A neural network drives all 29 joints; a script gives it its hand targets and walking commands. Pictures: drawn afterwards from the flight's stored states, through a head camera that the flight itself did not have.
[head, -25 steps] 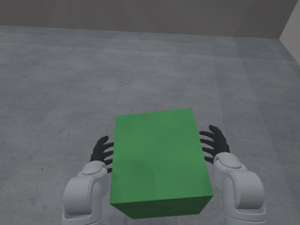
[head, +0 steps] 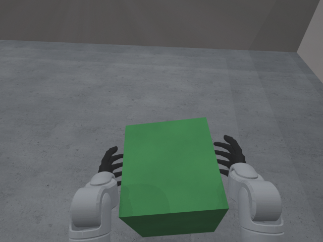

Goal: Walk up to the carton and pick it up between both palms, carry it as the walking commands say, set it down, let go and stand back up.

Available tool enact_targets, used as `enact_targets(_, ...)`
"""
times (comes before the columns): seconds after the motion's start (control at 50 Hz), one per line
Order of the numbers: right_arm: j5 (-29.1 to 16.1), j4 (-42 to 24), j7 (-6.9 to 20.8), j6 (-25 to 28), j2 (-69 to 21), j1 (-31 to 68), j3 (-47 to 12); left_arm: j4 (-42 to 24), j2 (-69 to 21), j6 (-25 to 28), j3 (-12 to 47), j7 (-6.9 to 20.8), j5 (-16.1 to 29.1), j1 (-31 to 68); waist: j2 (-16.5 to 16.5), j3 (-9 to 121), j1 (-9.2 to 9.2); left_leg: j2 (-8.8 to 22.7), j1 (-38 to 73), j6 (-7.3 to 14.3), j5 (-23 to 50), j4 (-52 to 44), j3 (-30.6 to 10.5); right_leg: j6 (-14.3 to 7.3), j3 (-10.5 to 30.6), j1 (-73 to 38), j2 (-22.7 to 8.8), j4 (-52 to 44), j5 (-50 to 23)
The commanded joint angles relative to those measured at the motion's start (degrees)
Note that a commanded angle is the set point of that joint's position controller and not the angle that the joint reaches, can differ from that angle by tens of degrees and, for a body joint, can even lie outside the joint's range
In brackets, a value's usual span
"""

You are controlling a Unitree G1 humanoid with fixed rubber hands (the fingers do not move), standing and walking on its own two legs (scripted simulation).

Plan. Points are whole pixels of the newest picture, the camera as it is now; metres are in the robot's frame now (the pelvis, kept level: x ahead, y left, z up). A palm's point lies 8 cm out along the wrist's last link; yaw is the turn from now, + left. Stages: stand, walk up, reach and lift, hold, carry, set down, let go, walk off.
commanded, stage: carry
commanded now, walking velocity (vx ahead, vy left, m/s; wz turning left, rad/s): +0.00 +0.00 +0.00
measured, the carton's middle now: (172, 181) +0.29 +0.00 +0.01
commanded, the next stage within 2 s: hold in 1.74 s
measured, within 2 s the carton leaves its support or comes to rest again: neither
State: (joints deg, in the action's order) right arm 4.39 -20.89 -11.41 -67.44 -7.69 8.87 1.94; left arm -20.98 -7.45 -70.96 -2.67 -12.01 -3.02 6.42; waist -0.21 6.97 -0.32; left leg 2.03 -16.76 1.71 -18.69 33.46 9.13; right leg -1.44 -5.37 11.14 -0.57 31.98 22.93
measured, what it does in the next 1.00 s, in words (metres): shifts its weight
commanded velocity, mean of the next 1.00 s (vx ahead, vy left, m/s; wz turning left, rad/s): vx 0.00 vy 0.00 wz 0.00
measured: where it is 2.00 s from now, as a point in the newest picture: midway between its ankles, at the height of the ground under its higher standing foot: outside the picture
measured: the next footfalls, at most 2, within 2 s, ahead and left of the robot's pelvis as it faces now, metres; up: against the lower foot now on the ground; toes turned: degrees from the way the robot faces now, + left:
none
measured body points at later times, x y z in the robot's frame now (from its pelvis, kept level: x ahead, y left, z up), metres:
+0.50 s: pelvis -0.04 -0.01 +0.01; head -0.06 -0.01 +0.46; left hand +0.24 +0.13 +0.08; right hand +0.25 -0.15 +0.09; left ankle -0.01 +0.09 -0.73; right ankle -0.07 -0.09 -0.73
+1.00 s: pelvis -0.05 -0.01 +0.01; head -0.07 -0.01 +0.46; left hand +0.24 +0.13 +0.07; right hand +0.25 -0.16 +0.08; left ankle -0.01 +0.09 -0.73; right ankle -0.07 -0.09 -0.73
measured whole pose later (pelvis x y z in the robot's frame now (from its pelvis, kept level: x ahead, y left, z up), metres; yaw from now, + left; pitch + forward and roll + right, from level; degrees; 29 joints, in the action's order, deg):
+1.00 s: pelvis -0.05 -0.01 +0.01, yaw -1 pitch +3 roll +0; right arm 6.5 -5.8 -10.6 -54.9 -8.1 12.1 5.0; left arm -5.2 -8.0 -56.6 -4.7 -11.0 -5.6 11.0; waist 0.0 6.1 0.2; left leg 3.3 -20.7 1.3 -11.4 29.2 9.3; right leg -2.9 -5.5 16.1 0.9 29.5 16.5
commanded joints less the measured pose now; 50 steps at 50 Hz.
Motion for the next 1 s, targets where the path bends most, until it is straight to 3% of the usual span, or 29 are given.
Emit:
enact_targets(0.0, -15.0, -2.0, 9.8, -0.4, -51.4, 19.3, -28.9, -7.9, -49.6, 4.1, 29.8, 10.6, 17.4, 27.3, -0.1, 8.8, 0.21, 6.9, 5.8, 0.3, 18.4, -4.7, -8.3, -1.7, 6.7, 1.7, -7.7, -4.4, -24.7)
enact_targets(0.1, -14.1, 2.5, 10.1, -0.1, -52.6, 16.1, -27.8, -7.2, -48.8, 4.6, 29.8, 10.8, 17.9, 28.6, 2.5, 6.5, 0.39, 6.7, 5.7, 0.4, 12.2, -7.3, -9.1, -1.9, 7.2, 5.0, -6.9, -8.0, -15.1)
enact_targets(0.12, -14.9, 1.2, 10.5, 0.5, -52.6, 19.2, -27.9, -7.7, -49.2, 4.9, 29.9, 10.8, 17.4, 29.2, -2.5, 6.2, 0.48, 7.1, 4.0, 0.1, 9.8, -7.9, -9.4, -1.9, 6.8, 4.8, -6.5, -7.4, -12.2)
enact_targets(0.14, -15.1, 2.7, 10.8, 0.6, -54.6, 18.3, -28.4, -8.3, -49.9, 5.3, 29.7, 10.6, 17.3, 31.8, -1.0, 5.4, 0.35, 7.0, 4.7, 0.1, 7.6, -9.2, -8.8, -2.3, 7.7, 5.3, -7.0, -8.4, -10.8)
enact_targets(0.2, -6.4, 20.3, 11.5, 5.0, -43.5, 17.7, -18.4, 14.6, -41.7, 8.9, 19.6, 12.0, 9.1, 26.5, 1.4, 8.8, 0.41, 6.4, 4.0, -0.1, 11.3, -6.9, -8.7, -1.9, 7.9, 3.4, -7.3, -8.0, -19.4)
enact_targets(0.24, -14.3, 2.1, 12.4, 6.8, -55.0, 23.3, -28.3, -3.5, -53.0, 11.5, 29.2, 12.2, 16.5, 31.7, 0.7, 9.5, 0.98, 6.4, 5.1, -0.7, 10.7, -6.1, -7.2, -2.5, 8.6, 4.5, -7.3, -7.5, -20.5)
enact_targets(0.28, -13.1, 5.1, 12.3, 8.5, -55.9, 22.7, -25.8, -3.8, -52.6, 13.6, 27.9, 12.5, 16.2, 34.4, 1.3, 15.9, 0.65, 7.2, 7.7, -0.8, 12.7, -5.4, -7.6, -2.4, 7.6, 2.3, -7.3, -6.6, -22.3)
enact_targets(0.3, -16.5, -3.9, 11.8, 7.7, -58.9, 22.1, -30.6, -13.0, -56.3, 12.4, 33.1, 12.2, 19.2, 34.4, 0.8, 14.5, 0.31, 6.9, 5.6, -0.4, 15.0, -6.2, -7.8, -2.2, 6.9, 1.8, -6.6, -5.5, -20.9)
enact_targets(0.32, -17.4, -4.9, 11.7, 6.5, -58.4, 21.9, -31.4, -12.5, -56.4, 11.1, 33.8, 11.7, 18.9, 32.1, -1.7, 13.8, 0.47, 7.5, 8.0, -0.6, 19.1, -6.6, -7.3, -1.8, 6.2, 3.3, -6.7, -5.0, -20.9)
enact_targets(0.34, -13.1, 3.8, 11.6, 5.9, -52.4, 19.6, -27.0, -1.4, -51.1, 10.6, 28.1, 11.8, 14.5, 27.4, 0.8, 15.6, 0.63, 7.5, 7.2, 0.3, 15.3, -5.2, -7.4, -2.0, 7.7, 2.7, -7.4, -7.3, -20.9)
enact_targets(0.36, -13.8, 4.1, 10.9, 4.8, -51.4, 17.0, -26.8, -3.4, -49.2, 9.7, 28.7, 11.1, 14.7, 26.2, -1.9, 15.6, 0.31, 7.2, 6.9, 0.0, 12.4, -6.9, -7.5, -2.0, 7.2, 2.0, -7.7, -7.4, -18.1)
enact_targets(0.38, -9.6, 12.9, 11.0, 5.3, -45.8, 14.4, -22.3, 6.0, -44.5, 10.1, 23.9, 11.0, 11.4, 23.8, -1.6, 13.2, 0.55, 7.3, 6.4, 0.3, 14.1, -6.5, -7.3, -2.3, 7.9, 3.2, -7.3, -7.9, -21.0)
enact_targets(0.42, -15.1, -2.1, 11.1, 5.4, -52.4, 16.2, -30.0, -6.8, -50.6, 9.9, 31.0, 11.5, 16.6, 23.9, 0.3, 15.5, 0.33, 7.1, 7.6, 0.8, 20.0, -5.5, -7.3, -2.1, 6.3, 1.9, -7.0, -5.6, -24.7)
enact_targets(0.44, -10.8, 8.1, 11.6, 6.3, -46.7, 18.2, -24.5, 4.4, -45.9, 10.7, 25.4, 11.9, 12.3, 24.3, 1.6, 11.2, 0.55, 7.1, 4.7, -0.3, 16.5, -5.6, -7.1, -1.9, 7.0, 3.3, -7.0, -6.3, -24.0)
enact_targets(0.46, -12.1, 7.1, 11.5, 6.2, -49.7, 18.9, -26.0, 1.5, -47.6, 10.9, 26.2, 11.9, 13.3, 27.9, 3.1, 10.9, 0.22, 7.0, 4.4, -0.1, 14.4, -6.8, -7.5, -2.2, 7.3, 3.4, -7.3, -6.2, -23.6)
enact_targets(0.48, -6.9, 20.7, 12.4, 8.1, -42.7, 16.4, -18.2, 12.5, -41.2, 12.9, 20.8, 11.8, 8.4, 27.3, -1.8, 11.0, 0.43, 7.7, 6.0, -0.5, 16.7, -7.2, -7.6, -2.2, 6.5, 4.4, -7.1, -5.8, -22.3)
enact_targets(0.54, -15.4, -2.7, 12.1, 10.1, -54.4, 24.4, -28.1, -9.2, -52.9, 14.3, 31.2, 12.1, 18.0, 34.7, -4.1, 10.0, 1.1, 7.0, 4.0, -0.9, 11.8, -8.3, -8.8, -2.4, 8.5, 4.4, -7.8, -8.1, -17.3)
enact_targets(0.56, -9.9, 13.6, 12.6, 10.0, -50.0, 22.0, -22.3, 5.3, -47.2, 14.7, 24.0, 12.7, 11.8, 33.6, 0.9, 10.9, 0.37, 7.3, 4.5, -0.7, 12.5, -7.8, -7.5, -2.2, 7.4, 4.0, -7.2, -8.0, -18.8)
enact_targets(0.66, -11.9, 6.1, 11.2, 11.0, -47.6, 19.8, -24.2, 4.8, -47.8, 15.2, 24.0, 11.6, 12.6, 25.2, 2.2, 15.3, 0.39, 7.5, 6.2, 0.1, 17.3, -7.0, -7.9, -2.3, 6.3, 1.7, -7.3, -5.7, -22.6)
enact_targets(0.68, -14.5, 1.7, 11.1, 10.2, -51.8, 22.3, -27.5, -4.3, -49.5, 14.9, 27.8, 11.7, 14.9, 29.8, 4.1, 13.1, 0.1, 7.4, 5.0, 0.0, 18.0, -6.8, -7.7, -1.8, 6.1, 2.5, -7.3, -6.3, -24.8)
enact_targets(0.72, -7.2, 18.2, 11.8, 11.8, -42.3, 20.1, -16.9, 14.9, -41.9, 16.1, 18.3, 11.6, 8.2, 27.5, -0.4, 14.7, 0.64, 7.7, 6.3, -0.2, 17.7, -7.3, -8.0, -2.5, 6.7, 3.3, -6.7, -6.3, -21.1)
enact_targets(0.78, -10.7, 10.6, 11.9, 13.3, -48.0, 20.6, -22.1, 3.6, -46.3, 17.8, 23.8, 11.9, 12.4, 31.4, -1.6, 14.6, 0.59, 7.0, 6.1, -0.8, 14.1, -6.9, -7.4, -2.6, 8.1, 2.7, -8.6, -6.6, -24.6)
enact_targets(0.8, -6.4, 19.6, 11.9, 13.9, -42.5, 21.4, -16.6, 17.3, -43.1, 17.8, 18.2, 12.2, 8.2, 27.8, 0.9, 11.2, 0.51, 7.7, 4.3, -0.7, 13.0, -7.5, -8.5, -2.5, 7.3, 3.4, -7.5, -7.7, -21.4)
enact_targets(0.82, -13.7, 1.6, 11.2, 13.6, -49.3, 22.7, -24.3, -1.6, -48.8, 17.7, 25.6, 11.3, 14.7, 29.2, 0.7, 13.9, 0.54, 7.4, 6.8, -0.3, 14.3, -7.9, -8.2, -2.5, 7.4, 4.3, -7.5, -6.8, -18.9)
enact_targets(0.86, -10.0, 13.7, 10.8, 12.6, -45.3, 21.6, -19.5, 8.8, -44.1, 17.1, 21.2, 10.7, 10.5, 28.5, -0.6, 13.5, 0.58, 8.2, 6.1, 0.1, 16.5, -7.0, -8.3, -2.2, 6.5, 3.7, -7.0, -6.5, -19.4)
enact_targets(0.88, -10.3, 10.9, 11.2, 12.9, -45.8, 20.2, -21.3, 5.6, -45.4, 17.2, 23.0, 11.0, 10.8, 28.2, -0.1, 15.4, 0.3, 7.9, 6.7, -0.5, 19.1, -6.0, -7.1, -1.9, 6.9, 2.6, -7.4, -6.1, -24.9)
enact_targets(0.9, -7.3, 16.2, 11.0, 13.9, -41.0, 18.9, -16.8, 12.7, -41.4, 18.4, 19.2, 11.0, 9.2, 26.5, 0.6, 15.9, 0.62, 8.0, 7.2, 0.0, 17.1, -6.3, -8.1, -2.4, 7.3, 3.9, -7.3, -6.9, -22.1)
enact_targets(0.92, -11.4, 6.4, 11.1, 13.2, -47.9, 21.3, -24.2, 3.6, -46.3, 17.6, 24.2, 11.4, 11.8, 26.9, 1.6, 16.2, 0.53, 7.5, 6.2, -0.3, 16.7, -4.9, -7.6, -2.0, 7.8, 2.7, -7.8, -7.2, -27.3)
enact_targets(0.98, -8.8, 14.0, 11.7, 13.6, -44.1, 22.2, -20.4, 11.9, -44.5, 17.8, 21.3, 11.8, 9.2, 27.7, 1.3, 10.8, 0.35, 7.3, 4.6, -0.7, 13.8, -6.8, -8.0, -2.5, 8.2, 4.9, -7.4, -8.1, -23.5)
